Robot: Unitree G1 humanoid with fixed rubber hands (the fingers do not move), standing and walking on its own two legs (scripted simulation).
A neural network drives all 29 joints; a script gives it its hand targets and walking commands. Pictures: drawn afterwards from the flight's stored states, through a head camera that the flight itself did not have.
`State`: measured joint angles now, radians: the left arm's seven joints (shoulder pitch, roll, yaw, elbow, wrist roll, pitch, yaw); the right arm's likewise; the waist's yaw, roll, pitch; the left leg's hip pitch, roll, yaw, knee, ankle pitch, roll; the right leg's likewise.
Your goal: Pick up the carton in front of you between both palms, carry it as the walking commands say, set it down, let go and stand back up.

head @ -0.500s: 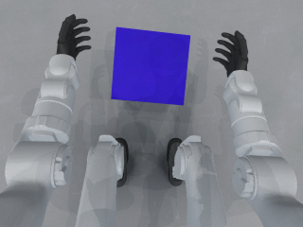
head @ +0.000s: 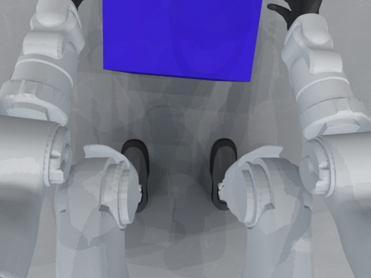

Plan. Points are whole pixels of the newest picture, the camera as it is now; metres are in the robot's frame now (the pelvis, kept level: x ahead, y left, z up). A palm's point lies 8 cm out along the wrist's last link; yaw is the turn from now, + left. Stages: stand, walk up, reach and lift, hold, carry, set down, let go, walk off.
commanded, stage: reach and lift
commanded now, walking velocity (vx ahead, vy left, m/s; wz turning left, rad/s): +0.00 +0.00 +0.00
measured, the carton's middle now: (180, 20) +0.53 +0.02 -0.24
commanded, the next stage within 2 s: none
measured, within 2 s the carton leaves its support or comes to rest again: leaves its support in 0.80 s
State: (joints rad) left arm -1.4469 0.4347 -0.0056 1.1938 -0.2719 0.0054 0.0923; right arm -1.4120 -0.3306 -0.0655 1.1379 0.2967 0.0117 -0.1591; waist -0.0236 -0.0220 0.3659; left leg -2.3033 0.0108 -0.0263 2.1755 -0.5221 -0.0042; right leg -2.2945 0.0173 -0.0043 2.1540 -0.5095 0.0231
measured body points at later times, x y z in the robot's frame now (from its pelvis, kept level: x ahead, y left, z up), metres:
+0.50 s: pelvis +0.00 +0.00 +0.01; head +0.37 +0.02 +0.26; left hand +0.55 +0.17 -0.18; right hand +0.54 -0.14 -0.17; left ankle +0.12 +0.12 -0.33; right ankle +0.13 -0.12 -0.33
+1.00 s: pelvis +0.01 +0.00 +0.01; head +0.31 +0.03 +0.34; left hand +0.53 +0.17 -0.10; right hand +0.53 -0.13 -0.09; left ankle +0.12 +0.12 -0.33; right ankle +0.13 -0.13 -0.33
